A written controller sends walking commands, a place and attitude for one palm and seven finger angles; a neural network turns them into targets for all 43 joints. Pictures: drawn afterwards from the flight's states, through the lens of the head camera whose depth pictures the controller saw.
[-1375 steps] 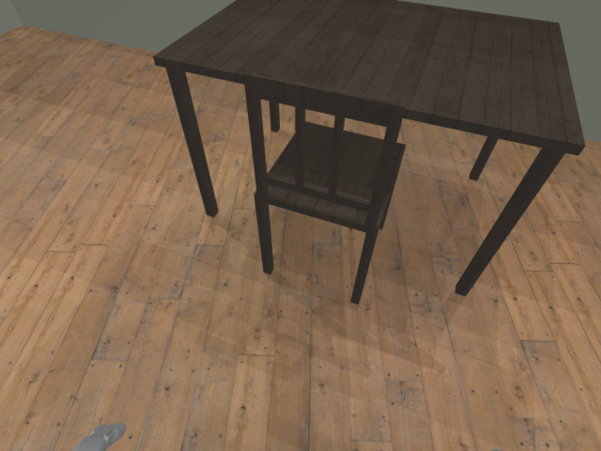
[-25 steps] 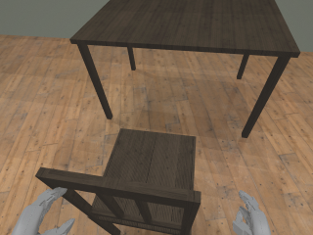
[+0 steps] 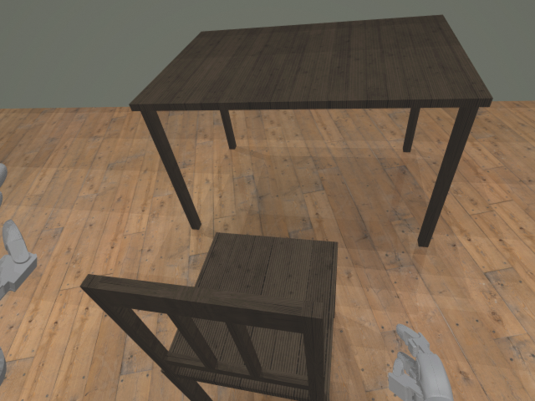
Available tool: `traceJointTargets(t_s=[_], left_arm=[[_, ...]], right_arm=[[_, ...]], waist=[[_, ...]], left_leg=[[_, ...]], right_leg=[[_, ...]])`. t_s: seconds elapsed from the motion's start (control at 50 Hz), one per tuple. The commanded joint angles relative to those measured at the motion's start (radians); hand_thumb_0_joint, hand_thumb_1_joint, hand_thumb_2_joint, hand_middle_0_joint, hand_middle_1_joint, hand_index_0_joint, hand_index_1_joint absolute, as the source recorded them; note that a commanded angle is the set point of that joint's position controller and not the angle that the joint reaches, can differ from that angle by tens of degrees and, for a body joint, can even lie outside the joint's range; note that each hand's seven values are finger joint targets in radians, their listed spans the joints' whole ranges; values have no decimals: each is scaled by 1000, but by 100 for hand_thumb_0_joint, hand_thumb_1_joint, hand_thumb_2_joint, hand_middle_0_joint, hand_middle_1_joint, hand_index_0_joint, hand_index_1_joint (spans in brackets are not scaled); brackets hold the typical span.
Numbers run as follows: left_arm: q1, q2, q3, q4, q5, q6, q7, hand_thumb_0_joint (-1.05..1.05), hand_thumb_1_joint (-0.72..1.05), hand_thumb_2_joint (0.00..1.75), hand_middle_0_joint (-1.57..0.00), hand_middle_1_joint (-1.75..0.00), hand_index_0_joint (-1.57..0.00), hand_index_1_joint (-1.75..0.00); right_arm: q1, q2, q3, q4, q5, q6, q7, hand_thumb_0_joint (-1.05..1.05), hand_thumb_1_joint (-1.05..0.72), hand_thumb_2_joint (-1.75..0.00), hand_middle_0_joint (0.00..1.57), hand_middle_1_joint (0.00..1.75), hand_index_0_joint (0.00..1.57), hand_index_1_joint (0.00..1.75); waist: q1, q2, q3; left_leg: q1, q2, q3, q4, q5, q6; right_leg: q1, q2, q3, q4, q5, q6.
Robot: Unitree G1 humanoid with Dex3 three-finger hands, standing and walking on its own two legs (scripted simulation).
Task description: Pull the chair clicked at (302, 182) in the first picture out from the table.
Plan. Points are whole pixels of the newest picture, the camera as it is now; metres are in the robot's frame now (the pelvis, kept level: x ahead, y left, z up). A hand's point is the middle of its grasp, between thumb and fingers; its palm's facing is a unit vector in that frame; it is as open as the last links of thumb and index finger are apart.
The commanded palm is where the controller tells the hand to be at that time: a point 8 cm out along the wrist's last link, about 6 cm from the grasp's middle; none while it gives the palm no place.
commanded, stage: step back with the hand held close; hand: left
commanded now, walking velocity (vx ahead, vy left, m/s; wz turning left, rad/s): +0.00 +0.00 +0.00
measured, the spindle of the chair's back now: (195, 339) +0.25 +0.20 -0.12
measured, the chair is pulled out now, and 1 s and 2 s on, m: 0.61 0.61 0.61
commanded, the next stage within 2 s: stop stepping back and stand still in 1.66 s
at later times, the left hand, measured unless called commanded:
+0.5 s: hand (30, 304) +0.18 +0.30 +0.16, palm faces +0.38 -0.73 -0.57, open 7.4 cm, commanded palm +0.11 +0.33 +0.18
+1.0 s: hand (13, 350) +0.12 +0.29 +0.15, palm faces +0.42 -0.79 -0.45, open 7.4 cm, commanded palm +0.05 +0.33 +0.18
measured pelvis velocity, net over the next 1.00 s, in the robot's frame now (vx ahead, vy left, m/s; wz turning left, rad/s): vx -0.09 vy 0.03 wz -0.01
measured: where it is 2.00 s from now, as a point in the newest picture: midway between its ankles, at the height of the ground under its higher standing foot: outside the picture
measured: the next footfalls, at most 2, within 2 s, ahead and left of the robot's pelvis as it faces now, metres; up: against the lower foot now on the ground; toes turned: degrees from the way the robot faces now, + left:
right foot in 1.26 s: -0.14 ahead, -0.11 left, +0.00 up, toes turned -3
left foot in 1.58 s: -0.12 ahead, +0.13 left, +0.00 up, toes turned +1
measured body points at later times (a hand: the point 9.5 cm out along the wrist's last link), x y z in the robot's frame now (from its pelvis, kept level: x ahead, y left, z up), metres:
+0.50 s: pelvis -0.04 +0.04 +0.00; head -0.02 +0.00 +0.45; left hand +0.15 +0.34 +0.19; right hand +0.12 -0.21 -0.11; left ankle -0.03 +0.15 -0.74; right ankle +0.00 -0.10 -0.74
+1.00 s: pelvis -0.09 +0.03 -0.01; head -0.06 +0.04 +0.44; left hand +0.10 +0.33 +0.18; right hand +0.08 -0.21 -0.10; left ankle -0.03 +0.15 -0.73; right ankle +0.00 -0.10 -0.74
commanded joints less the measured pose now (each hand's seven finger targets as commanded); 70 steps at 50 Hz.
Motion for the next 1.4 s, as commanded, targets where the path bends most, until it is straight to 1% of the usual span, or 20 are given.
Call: traceJointTargets(t_s=[0.0,0.06,0.08,0.14,0.22,0.34,0.46,0.58,0.66,0.72,0.86,0.94,1.0,1.06,1.14,1.26,1.28,1.32,1.36,1.38], left_arm=[[138,42,-21,59,-14,-31,-51,0,90,90,-20,-30,-20,-30],[91,104,-25,-186,-16,-85,-49,0,90,90,-20,-30,-20,-30],[-82,303,157,-324,-10,-154,-31,0,90,90,-20,-30,-20,-30],[50,275,154,-417,-9,-171,-12,0,90,90,-20,-30,-20,-30],[166,235,165,-432,-8,-185,18,0,90,90,-20,-30,-20,-30],[238,140,116,-193,2,-135,11,0,90,90,-20,-30,-20,-30],[224,144,81,-239,18,-107,10,0,90,90,-20,-30,-20,-30],[169,263,173,-437,18,-140,32,0,90,90,-20,-30,-20,-30],[166,212,157,-433,15,-162,35,0,90,90,-20,-30,-20,-30],[162,183,141,-391,14,-165,31,0,90,90,-20,-30,-20,-30],[83,164,72,-308,20,-145,29,0,90,90,-20,-30,-20,-30],[104,215,121,-379,24,-151,37,0,90,90,-20,-30,-20,-30],[191,242,177,-452,21,-181,41,0,90,90,-20,-30,-20,-30],[191,237,215,-491,42,-219,32,0,90,90,-20,-30,-20,-30],[265,219,211,-457,10,-244,14,0,90,90,-20,-30,-20,-30],[201,199,168,-398,9,-276,-18,0,90,90,-20,-30,-20,-30],[206,219,182,-402,15,-275,-22,0,90,90,-20,-30,-20,-30],[234,211,162,-428,-1,-268,-41,0,90,90,-20,-30,-20,-30],[265,255,208,-388,-7,-257,-37,0,90,90,-20,-30,-20,-30],[306,282,252,-349,-9,-246,-25,0,90,90,-20,-30,-20,-30]], right_arm=[[-137,-99,-68,-198,13,40,-2,0,-90,-90,20,30,20,30],[-146,-100,-59,-253,5,28,-5,0,-90,-90,20,30,20,30],[-91,-110,-46,-298,11,35,-6,0,-90,-90,20,30,20,30],[-59,-87,-64,-273,-6,27,-19,0,-90,-90,20,30,20,30],[-52,-108,-70,-275,-11,21,-39,0,-90,-90,20,30,20,30],[-40,-116,-112,-250,-4,49,-43,0,-90,-90,20,30,20,30],[-65,-112,-112,-263,-5,66,-41,0,-90,-90,20,30,20,30],[-43,-101,-93,-267,-17,50,-49,0,-90,-90,20,30,20,30],[-26,-91,-79,-277,-23,31,-51,0,-90,-90,20,30,20,30],[-7,-99,-82,-274,-21,19,-48,0,-90,-90,20,30,20,30],[20,-115,-90,-255,-28,21,-28,0,-90,-90,20,30,20,30],[-10,-104,-76,-251,-37,40,-16,0,-90,-90,20,30,20,30],[-31,-108,-79,-271,-31,39,-25,0,-90,-90,20,30,20,30],[-35,-122,-98,-287,-29,6,-28,0,-90,-90,20,30,20,30],[23,-107,-113,-228,-33,-34,-24,0,-90,-90,20,30,20,30],[18,-116,-112,-152,-60,-65,0,0,-90,-90,20,30,20,30],[15,-117,-116,-149,-60,-57,4,0,-90,-90,20,30,20,30],[0,-113,-133,-188,-33,-41,7,0,-90,-90,20,30,20,30],[-38,-95,-141,-235,1,-9,1,0,-90,-90,20,30,20,30],[-55,-84,-139,-248,7,0,-1,0,-90,-90,20,30,20,30]], waist=[[0,-196,91],[11,-117,-24],[-30,-57,29],[-29,-130,-40],[-29,116,-120],[-50,-134,-158],[-47,-204,-125],[-39,-60,-121],[-41,63,-105],[-46,54,-93],[-62,-263,-15],[-57,-268,-97],[-48,-24,-119],[-58,193,-89],[-44,69,-136],[-39,90,-227],[-31,73,-268],[-24,-152,-327],[-37,-453,-247],[-25,-437,-243]], left_leg=[[-117,13,35,-57,103,70],[-66,14,27,-66,71,76],[-131,27,-8,-63,-18,92],[-74,12,8,22,-1,87],[-93,87,-63,-111,218,84],[-121,101,-48,-72,388,64],[-213,101,-67,-69,240,77],[-291,102,-86,-90,53,87],[-413,132,-106,-140,-70,99],[-461,133,-101,-135,-149,98],[-254,3,-14,195,-201,53],[-204,10,-29,175,-87,67],[-324,116,-161,-90,-105,103],[-721,270,-279,-313,-412,171],[-307,215,-214,-96,259,155],[89,218,-182,61,808,139],[133,196,-138,97,815,122],[76,95,-27,228,593,69],[-253,-65,64,458,-75,22],[-379,-86,20,603,-223,31]], right_leg=[[-22,-64,56,-162,102,28],[2,-71,74,-159,29,21],[-71,-127,212,-233,-33,8],[-102,-205,256,-265,-17,-45],[-5,-113,166,-94,172,-4],[30,-102,113,-34,368,17],[-1,-109,120,-46,259,11],[-24,-106,152,-41,140,8],[43,-68,124,41,107,28],[52,-64,124,61,91,26],[-329,-213,289,-264,-293,-54],[-281,-235,225,-205,-128,-63],[-155,-102,138,-11,-114,4],[142,15,90,346,-72,46],[-98,0,74,153,-73,22],[-151,-10,105,-175,103,17],[-122,-9,95,-214,184,23],[-50,-59,94,-218,449,11],[14,-291,239,-132,910,-98],[49,-348,282,-112,1037,-139]])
